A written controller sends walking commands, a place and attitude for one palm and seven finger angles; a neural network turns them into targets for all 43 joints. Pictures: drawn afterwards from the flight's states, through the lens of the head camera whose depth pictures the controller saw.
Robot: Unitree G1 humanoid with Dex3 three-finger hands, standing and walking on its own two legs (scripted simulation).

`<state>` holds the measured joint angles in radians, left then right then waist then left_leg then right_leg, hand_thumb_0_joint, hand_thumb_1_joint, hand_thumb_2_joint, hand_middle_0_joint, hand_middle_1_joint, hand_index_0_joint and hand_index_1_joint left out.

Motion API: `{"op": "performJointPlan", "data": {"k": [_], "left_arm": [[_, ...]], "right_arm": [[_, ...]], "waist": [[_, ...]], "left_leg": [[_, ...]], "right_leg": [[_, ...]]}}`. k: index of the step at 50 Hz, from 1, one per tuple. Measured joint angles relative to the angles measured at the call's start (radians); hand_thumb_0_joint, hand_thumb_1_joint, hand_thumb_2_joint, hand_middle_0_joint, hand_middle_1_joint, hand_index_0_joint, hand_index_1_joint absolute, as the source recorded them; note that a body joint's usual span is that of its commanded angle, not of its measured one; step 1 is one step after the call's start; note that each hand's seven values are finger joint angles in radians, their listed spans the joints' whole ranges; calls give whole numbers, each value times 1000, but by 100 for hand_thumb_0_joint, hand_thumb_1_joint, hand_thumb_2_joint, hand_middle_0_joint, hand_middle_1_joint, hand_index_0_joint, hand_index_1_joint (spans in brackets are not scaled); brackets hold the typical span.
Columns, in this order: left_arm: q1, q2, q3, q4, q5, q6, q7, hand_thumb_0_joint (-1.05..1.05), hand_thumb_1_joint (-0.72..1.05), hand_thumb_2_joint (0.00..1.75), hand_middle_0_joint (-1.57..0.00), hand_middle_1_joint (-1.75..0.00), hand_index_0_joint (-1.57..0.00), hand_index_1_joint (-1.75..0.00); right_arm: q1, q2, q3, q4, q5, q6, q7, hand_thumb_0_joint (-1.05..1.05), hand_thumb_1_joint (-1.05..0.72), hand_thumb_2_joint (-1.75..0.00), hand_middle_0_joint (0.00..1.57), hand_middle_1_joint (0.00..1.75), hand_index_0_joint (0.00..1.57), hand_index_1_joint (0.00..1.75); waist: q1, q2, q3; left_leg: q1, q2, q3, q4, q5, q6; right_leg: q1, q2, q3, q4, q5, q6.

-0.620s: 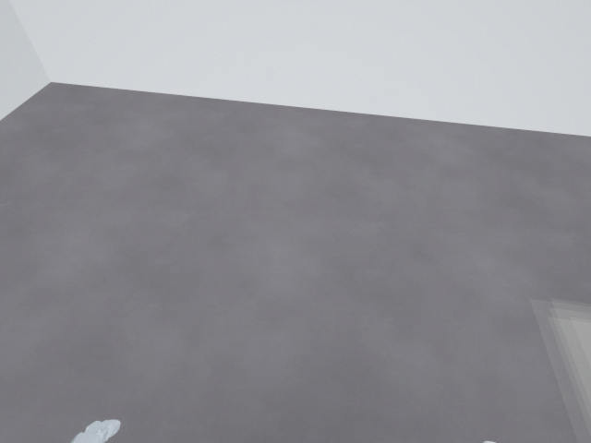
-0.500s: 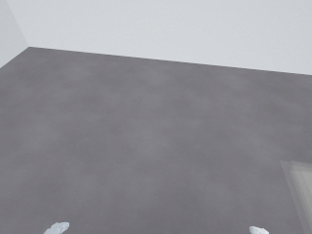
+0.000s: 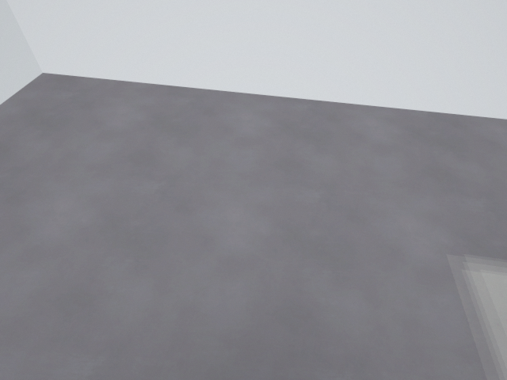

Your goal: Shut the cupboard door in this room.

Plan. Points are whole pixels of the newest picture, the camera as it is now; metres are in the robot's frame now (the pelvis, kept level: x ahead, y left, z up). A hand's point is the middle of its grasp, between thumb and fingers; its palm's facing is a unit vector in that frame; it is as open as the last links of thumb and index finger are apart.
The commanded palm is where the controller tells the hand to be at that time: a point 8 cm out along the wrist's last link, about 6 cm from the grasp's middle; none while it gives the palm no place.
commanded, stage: stand and wait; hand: left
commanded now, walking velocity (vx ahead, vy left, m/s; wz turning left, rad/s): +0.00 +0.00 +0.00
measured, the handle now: out of the picture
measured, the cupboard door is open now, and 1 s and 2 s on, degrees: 75 75 75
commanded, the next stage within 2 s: turn or walk to find it in 0.28 s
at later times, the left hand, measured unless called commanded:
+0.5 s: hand out of the picture +0.06 +0.24 -0.16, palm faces +0.01 -0.95 -0.32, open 7.4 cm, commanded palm none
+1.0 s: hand out of the picture +0.01 +0.23 -0.17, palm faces +0.21 -0.95 -0.25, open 7.4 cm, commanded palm none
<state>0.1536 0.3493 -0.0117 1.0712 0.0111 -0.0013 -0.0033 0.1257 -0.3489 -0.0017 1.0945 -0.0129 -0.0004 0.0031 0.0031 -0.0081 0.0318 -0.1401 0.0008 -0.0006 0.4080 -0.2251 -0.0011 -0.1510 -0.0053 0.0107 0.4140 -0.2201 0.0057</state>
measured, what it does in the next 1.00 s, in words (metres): lifts its right foot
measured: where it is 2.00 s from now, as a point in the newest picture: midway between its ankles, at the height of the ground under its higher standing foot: outside the picture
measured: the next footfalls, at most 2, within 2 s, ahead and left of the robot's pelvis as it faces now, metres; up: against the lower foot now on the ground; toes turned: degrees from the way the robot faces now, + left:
right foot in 1.10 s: +0.00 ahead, -0.12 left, +0.00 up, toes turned +16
left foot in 1.54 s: -0.10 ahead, +0.11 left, +0.00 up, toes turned +33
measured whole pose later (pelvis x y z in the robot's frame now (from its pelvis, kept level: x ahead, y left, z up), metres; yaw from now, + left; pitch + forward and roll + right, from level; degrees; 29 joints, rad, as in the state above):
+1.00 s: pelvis -0.04 +0.01 +0.00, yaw +13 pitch +1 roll -2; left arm 0.15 0.24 0.04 0.94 0.01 0.05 0.02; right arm 0.25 -0.19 -0.05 0.98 -0.02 0.04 -0.01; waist -0.04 0.01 0.05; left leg -0.33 -0.06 -0.15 0.45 -0.13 0.03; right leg -0.35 -0.01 0.00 0.83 -0.47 0.06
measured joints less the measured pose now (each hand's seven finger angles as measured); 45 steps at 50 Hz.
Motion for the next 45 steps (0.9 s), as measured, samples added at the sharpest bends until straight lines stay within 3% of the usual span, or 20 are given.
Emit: {"op": "performJointPlan", "data": {"k": [18, 28, 32, 36, 38, 41, 45], "left_arm": [[-20, -5, 0, 12, 2, -3, -2, 0, 90, 90, -20, -29, -20, -30], [-4, -63, 8, -49, 3, 28, 19, 0, 90, 90, -20, -29, -20, -30], [18, -92, 8, -76, 8, 37, 21, 0, 90, 90, -20, -29, -20, -30], [40, -97, 18, -91, 8, 55, 23, 0, 90, 90, -20, -29, -20, -30], [35, -98, 24, -90, 8, 66, 25, 0, 90, 90, -20, -29, -20, -30], [25, -100, 37, -97, 9, 64, 22, 0, 90, 90, -20, -29, -20, -30], [19, -104, 49, -112, 5, 53, 21, 0, 90, 90, -20, -29, -20, -30]], "right_arm": [[10, 5, 3, 23, 1, -4, 5, 0, -90, -90, 20, 30, 20, 30], [43, 57, -3, -30, -3, 35, 6, 0, -90, -90, 20, 30, 20, 30], [66, 92, -12, -54, -1, 48, 10, 0, -90, -90, 20, 30, 20, 30], [91, 137, -16, -74, -5, 44, 17, 0, -90, -90, 20, 30, 20, 30], [100, 156, -17, -86, -6, 36, 12, 0, -90, -90, 20, 30, 20, 30], [114, 174, -18, -95, -6, 32, 3, 0, -90, -90, 20, 30, 20, 30], [124, 175, -27, -101, -7, 33, -6, 0, -90, -90, 21, 30, 20, 30]], "waist": [[-8, 7, -4], [-11, 11, 4], [-15, 5, 24], [-9, -45, 33], [-15, -47, 39], [-20, -34, 40], [-23, -10, 33]], "left_leg": [[-11, 3, -4, -20, 28, -5], [-123, -14, -55, 116, -17, -3], [-175, -9, -41, 211, -58, 3], [-189, -43, -24, 230, -63, 35], [-192, -47, -35, 206, -44, 42], [-188, -49, -65, 135, 8, 45], [-184, -51, -100, 66, 61, 41]], "right_leg": [[-11, 3, -4, -17, 25, -4], [-86, -13, -55, 85, -25, 0], [-109, -31, -86, 148, -59, 8], [-154, -68, -75, 260, -149, 26], [-212, -47, -47, 418, -241, 29], [-270, -25, -30, 574, -246, 34], [-268, -17, -23, 571, -238, 48]]}}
